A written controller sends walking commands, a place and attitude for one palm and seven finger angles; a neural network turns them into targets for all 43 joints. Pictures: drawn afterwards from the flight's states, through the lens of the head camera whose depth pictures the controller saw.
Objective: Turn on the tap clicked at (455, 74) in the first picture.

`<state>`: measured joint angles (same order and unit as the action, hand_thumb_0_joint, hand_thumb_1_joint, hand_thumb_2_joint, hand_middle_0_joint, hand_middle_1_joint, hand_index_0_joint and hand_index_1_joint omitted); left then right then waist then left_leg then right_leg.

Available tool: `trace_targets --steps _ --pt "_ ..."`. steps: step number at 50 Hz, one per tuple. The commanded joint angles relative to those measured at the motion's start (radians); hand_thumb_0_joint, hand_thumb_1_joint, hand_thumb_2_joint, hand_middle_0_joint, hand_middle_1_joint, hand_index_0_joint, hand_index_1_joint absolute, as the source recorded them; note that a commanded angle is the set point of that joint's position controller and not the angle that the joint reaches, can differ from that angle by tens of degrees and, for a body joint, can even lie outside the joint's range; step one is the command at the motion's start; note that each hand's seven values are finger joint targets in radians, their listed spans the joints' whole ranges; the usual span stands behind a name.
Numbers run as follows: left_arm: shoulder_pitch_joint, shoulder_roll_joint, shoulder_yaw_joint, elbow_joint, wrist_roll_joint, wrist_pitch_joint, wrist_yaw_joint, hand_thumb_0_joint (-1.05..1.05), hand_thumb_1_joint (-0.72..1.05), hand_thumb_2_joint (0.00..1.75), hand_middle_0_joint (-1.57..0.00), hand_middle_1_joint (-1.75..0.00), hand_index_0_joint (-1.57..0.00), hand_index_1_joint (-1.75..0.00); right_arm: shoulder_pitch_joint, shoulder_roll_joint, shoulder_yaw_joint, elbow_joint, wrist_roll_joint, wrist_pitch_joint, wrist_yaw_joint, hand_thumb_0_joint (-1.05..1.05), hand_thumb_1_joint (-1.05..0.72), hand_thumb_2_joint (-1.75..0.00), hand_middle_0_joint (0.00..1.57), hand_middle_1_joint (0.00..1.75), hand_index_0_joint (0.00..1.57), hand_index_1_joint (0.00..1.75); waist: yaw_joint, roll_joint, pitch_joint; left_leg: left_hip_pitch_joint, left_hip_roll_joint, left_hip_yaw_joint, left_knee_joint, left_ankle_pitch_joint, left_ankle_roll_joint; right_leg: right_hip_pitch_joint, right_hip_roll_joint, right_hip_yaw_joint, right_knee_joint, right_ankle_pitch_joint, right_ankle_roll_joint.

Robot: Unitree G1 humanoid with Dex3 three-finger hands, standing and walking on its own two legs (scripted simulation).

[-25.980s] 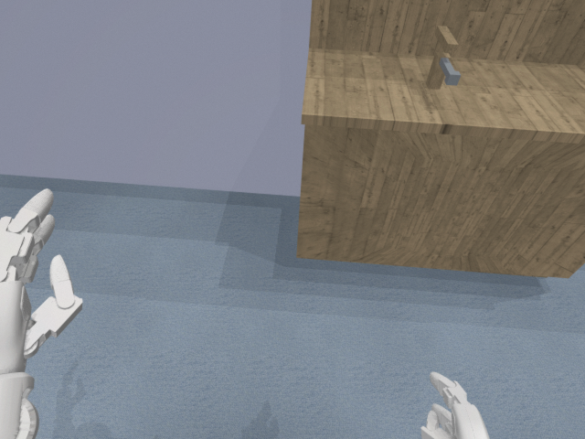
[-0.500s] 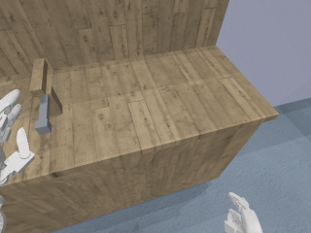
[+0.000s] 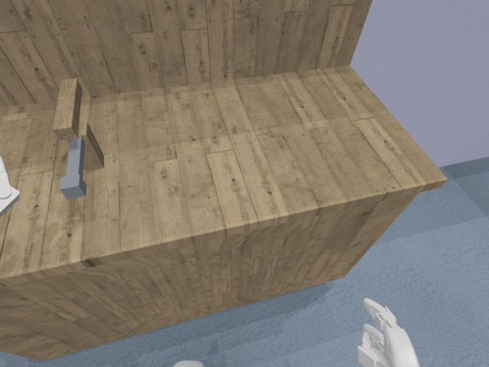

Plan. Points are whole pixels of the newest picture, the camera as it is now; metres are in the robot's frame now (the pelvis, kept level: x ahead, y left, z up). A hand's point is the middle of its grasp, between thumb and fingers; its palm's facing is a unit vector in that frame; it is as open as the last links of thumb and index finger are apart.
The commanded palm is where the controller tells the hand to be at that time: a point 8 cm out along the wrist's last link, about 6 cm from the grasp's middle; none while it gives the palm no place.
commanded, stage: come to a stop and stand still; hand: left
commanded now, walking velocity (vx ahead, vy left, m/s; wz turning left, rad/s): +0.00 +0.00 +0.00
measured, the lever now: (73, 186) +0.34 +0.32 +0.07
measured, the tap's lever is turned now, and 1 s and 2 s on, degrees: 0 0 0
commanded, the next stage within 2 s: look again from close up in 1.40 s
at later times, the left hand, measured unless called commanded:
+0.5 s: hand out of the picture +0.20 +0.34 +0.17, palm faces +0.43 -0.85 -0.32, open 7.4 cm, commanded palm +0.13 +0.37 +0.18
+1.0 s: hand out of the picture +0.22 +0.33 +0.17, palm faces +0.39 -0.84 -0.36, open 7.4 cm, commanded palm +0.16 +0.37 +0.18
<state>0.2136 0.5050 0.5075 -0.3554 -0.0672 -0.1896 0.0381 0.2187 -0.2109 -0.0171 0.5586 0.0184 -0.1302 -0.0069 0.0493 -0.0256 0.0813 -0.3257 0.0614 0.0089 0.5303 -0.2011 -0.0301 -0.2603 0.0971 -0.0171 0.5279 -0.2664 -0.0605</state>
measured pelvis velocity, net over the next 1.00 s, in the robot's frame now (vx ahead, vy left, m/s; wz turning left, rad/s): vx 0.01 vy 0.08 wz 0.03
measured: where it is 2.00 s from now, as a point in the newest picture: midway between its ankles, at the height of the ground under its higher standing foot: outside the picture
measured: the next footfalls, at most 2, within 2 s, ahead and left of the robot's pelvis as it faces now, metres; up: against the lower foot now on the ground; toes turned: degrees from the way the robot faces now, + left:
none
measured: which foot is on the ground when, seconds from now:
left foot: down 0.00-1.00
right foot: down 0.00-1.00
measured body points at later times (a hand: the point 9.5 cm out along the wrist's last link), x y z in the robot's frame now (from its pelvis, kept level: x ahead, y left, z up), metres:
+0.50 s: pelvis -0.03 +0.08 +0.00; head -0.02 +0.11 +0.45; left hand +0.17 +0.38 +0.18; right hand +0.15 -0.11 -0.06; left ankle +0.04 +0.15 -0.73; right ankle +0.00 -0.06 -0.73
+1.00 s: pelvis +0.01 +0.08 +0.01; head +0.02 +0.11 +0.46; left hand +0.20 +0.38 +0.19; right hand +0.19 -0.13 -0.06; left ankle +0.04 +0.15 -0.73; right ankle +0.00 -0.06 -0.73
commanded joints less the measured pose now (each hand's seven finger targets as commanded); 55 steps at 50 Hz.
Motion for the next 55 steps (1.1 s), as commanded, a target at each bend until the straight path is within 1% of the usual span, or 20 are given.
trace_targets --steps 1,3,5,6,8,10,13,16,20,24,26,31,32,35,39,46,47,51,52,55 --pt "0.223 -0.007 -0.063 -0.246 -0.008 -0.053 0.014 0.0 0.9 0.9 -0.2 -0.3 -0.2 -0.3 -0.069 -0.113 -0.047 -0.183 0.03 -0.06 0.027 0.0 -0.9 -0.9 0.2 0.3 0.2 0.3 0.001 -0.007 -0.29 0.125 0.016 0.031 0.067 0.333 0.082 0.16 -0.167 0.091 -0.038 0.615 0.157" --pt "0.212 0.056 0.0 -0.296 -0.002 -0.059 0.036 0.0 0.9 0.9 -0.2 -0.3 -0.2 -0.3 -0.082 -0.116 -0.045 -0.189 0.021 -0.055 0.017 0.0 -0.9 -0.9 0.2 0.3 0.2 0.3 -0.004 -0.118 -0.245 0.064 -0.025 0.03 0.079 0.142 0.061 0.147 -0.196 0.138 -0.116 0.552 0.134" --pt "0.213 0.092 0.051 -0.3 -0.008 -0.072 0.054 0.0 0.9 0.9 -0.2 -0.3 -0.2 -0.3 -0.095 -0.101 -0.032 -0.181 0.012 -0.049 -0.008 0.0 -0.9 -0.9 0.2 0.3 0.2 0.3 -0.011 -0.146 -0.2 0.042 -0.06 0.01 0.09 -0.048 0.051 0.066 -0.246 0.219 -0.199 0.317 0.082" --pt "0.216 0.143 0.097 -0.337 -0.005 -0.08 0.073 0.0 0.9 0.9 -0.2 -0.3 -0.2 -0.3 -0.105 -0.101 -0.025 -0.167 0.009 -0.042 -0.02 0.0 -0.9 -0.9 0.2 0.3 0.2 0.3 -0.015 -0.078 -0.195 0.072 -0.052 0.003 0.045 -0.048 0.051 0.042 -0.248 0.224 -0.203 0.244 0.047" --pt "0.162 0.096 0.058 -0.35 -0.01 -0.091 0.077 0.0 0.9 0.9 -0.2 -0.3 -0.2 -0.3 -0.108 -0.093 -0.018 -0.169 0.0 -0.046 -0.039 0.0 -0.9 -0.9 0.2 0.3 0.2 0.3 -0.028 0.02 -0.16 0.135 -0.043 -0.023 -0.01 -0.069 0.056 -0.052 -0.222 0.219 -0.241 -0.04 0.021" --pt "0.087 0.082 0.024 -0.349 0.0 -0.098 0.078 0.0 0.9 0.9 -0.2 -0.3 -0.2 -0.3 -0.11 -0.099 -0.014 -0.164 -0.006 -0.052 -0.049 0.0 -0.9 -0.9 0.2 0.3 0.2 0.3 -0.033 0.086 -0.106 0.157 -0.024 -0.048 -0.058 -0.132 0.064 -0.117 -0.184 0.199 -0.271 -0.203 0.017" --pt "0.014 0.034 -0.037 -0.31 0.025 -0.095 0.079 0.0 0.9 0.9 -0.2 -0.3 -0.2 -0.3 -0.103 -0.11 -0.009 -0.155 -0.006 -0.067 -0.053 0.0 -0.9 -0.9 0.2 0.3 0.2 0.3 -0.032 0.143 -0.089 0.095 0.028 -0.122 -0.193 -0.271 0.085 -0.039 -0.118 0.122 -0.207 -0.165 0.036" --pt "-0.004 -0.014 -0.093 -0.272 0.046 -0.089 0.075 0.0 0.9 0.9 -0.2 -0.3 -0.2 -0.3 -0.106 -0.111 -0.004 -0.15 0.001 -0.082 -0.043 0.0 -0.9 -0.9 0.2 0.3 0.2 0.3 -0.025 0.181 -0.111 0.041 0.068 -0.167 -0.276 -0.367 0.099 0.051 -0.09 0.066 -0.116 -0.07 0.049" --pt "0.006 -0.028 -0.11 -0.253 0.065 -0.075 0.078 0.0 0.9 0.9 -0.2 -0.3 -0.2 -0.3 -0.084 -0.116 -0.009 -0.151 -0.001 -0.078 -0.023 0.0 -0.9 -0.9 0.2 0.3 0.2 0.3 -0.025 0.147 -0.111 -0.059 0.091 -0.203 -0.316 -0.454 0.105 0.127 -0.083 0.04 -0.065 -0.047 0.051" --pt "0.05 -0.003 -0.078 -0.297 0.065 -0.077 0.08 0.0 0.9 0.9 -0.2 -0.3 -0.2 -0.3 -0.083 -0.109 -0.006 -0.151 -0.007 -0.071 -0.014 0.0 -0.9 -0.9 0.2 0.3 0.2 0.3 -0.026 0.128 -0.135 -0.022 0.087 -0.218 -0.335 -0.458 0.083 0.124 -0.076 0.028 -0.091 -0.041 0.05" --pt "0.055 0.028 -0.044 -0.336 0.064 -0.08 0.084 0.0 0.9 0.9 -0.2 -0.3 -0.2 -0.3 -0.09 -0.104 -0.003 -0.15 -0.006 -0.07 -0.013 0.0 -0.9 -0.9 0.2 0.3 0.2 0.3 -0.027 0.149 -0.15 0.016 0.079 -0.211 -0.336 -0.415 0.067 0.119 -0.075 0.025 -0.108 -0.027 0.05" --pt "0.056 0.019 -0.051 -0.312 0.061 -0.076 0.089 0.0 0.9 0.9 -0.2 -0.3 -0.2 -0.3 -0.093 -0.098 0.001 -0.141 -0.006 -0.069 -0.018 0.0 -0.9 -0.9 0.2 0.3 0.2 0.3 -0.029 0.137 -0.146 0.052 0.068 -0.182 -0.308 -0.328 0.055 0.124 -0.093 0.03 -0.158 0.008 0.047" --pt "0.05 -0.013 -0.08 -0.284 0.06 -0.075 0.088 0.0 0.9 0.9 -0.2 -0.3 -0.2 -0.3 -0.083 -0.103 0.001 -0.133 -0.009 -0.067 -0.02 0.0 -0.9 -0.9 0.2 0.3 0.2 0.3 -0.032 0.13 -0.137 0.043 0.065 -0.186 -0.309 -0.332 0.056 0.121 -0.092 0.032 -0.158 0.01 0.047" --pt "0.031 -0.021 -0.102 -0.286 0.064 -0.075 0.09 0.0 0.9 0.9 -0.2 -0.3 -0.2 -0.3 -0.083 -0.102 -0.004 -0.134 -0.006 -0.071 -0.021 0.0 -0.9 -0.9 0.2 0.3 0.2 0.3 -0.032 0.131 -0.137 0.054 0.064 -0.183 -0.303 -0.302 0.053 0.122 -0.106 0.046 -0.168 0.023 0.043" --pt "0.032 -0.022 -0.113 -0.308 0.063 -0.079 0.094 0.0 0.9 0.9 -0.2 -0.3 -0.2 -0.3 -0.086 -0.109 -0.008 -0.128 -0.006 -0.068 -0.024 0.0 -0.9 -0.9 0.2 0.3 0.2 0.3 -0.03 0.124 -0.165 0.115 0.057 -0.174 -0.271 -0.157 0.046 0.114 -0.112 0.043 -0.167 0.07 0.042" --pt "0.117 0.037 -0.046 -0.344 0.05 -0.083 0.099 0.0 0.9 0.9 -0.2 -0.3 -0.2 -0.3 -0.104 -0.105 -0.011 -0.135 0.002 -0.053 -0.028 0.0 -0.9 -0.9 0.2 0.3 0.2 0.3 -0.026 0.136 -0.201 0.162 0.04 -0.141 -0.203 0.107 0.023 0.138 -0.13 0.027 -0.17 0.15 0.036" --pt "0.136 0.009 -0.068 -0.328 0.044 -0.085 0.094 0.0 0.9 0.9 -0.2 -0.3 -0.2 -0.3 -0.094 -0.109 -0.013 -0.132 -0.003 -0.049 -0.028 0.0 -0.9 -0.9 0.2 0.3 0.2 0.3 -0.028 0.125 -0.204 0.166 0.037 -0.134 -0.195 0.131 0.026 0.136 -0.127 0.023 -0.167 0.162 0.037" --pt "0.167 0.044 -0.029 -0.329 0.036 -0.078 0.097 0.0 0.9 0.9 -0.2 -0.3 -0.2 -0.3 -0.105 -0.105 -0.014 -0.14 0.007 -0.038 -0.032 0.0 -0.9 -0.9 0.2 0.3 0.2 0.3 -0.027 0.095 -0.222 0.18 0.033 -0.112 -0.146 0.222 0.037 0.149 -0.149 0.039 -0.18 0.23 0.036" --pt "0.176 0.003 -0.066 -0.303 0.03 -0.077 0.09 0.0 0.9 0.9 -0.2 -0.3 -0.2 -0.3 -0.094 -0.112 -0.013 -0.135 0.001 -0.034 -0.032 0.0 -0.9 -0.9 0.2 0.3 0.2 0.3 -0.03 0.079 -0.217 0.174 0.028 -0.109 -0.139 0.219 0.044 0.14 -0.15 0.044 -0.184 0.238 0.035" --pt "0.155 0.015 -0.064 -0.315 0.026 -0.071 0.089 0.0 0.9 0.9 -0.2 -0.3 -0.2 -0.3 -0.097 -0.111 -0.018 -0.142 0.007 -0.03 -0.035 0.0 -0.9 -0.9 0.2 0.3 0.2 0.3 -0.032 0.077 -0.217 0.183 0.027 -0.108 -0.135 0.206 0.049 0.132 -0.161 0.069 -0.185 0.248 0.032"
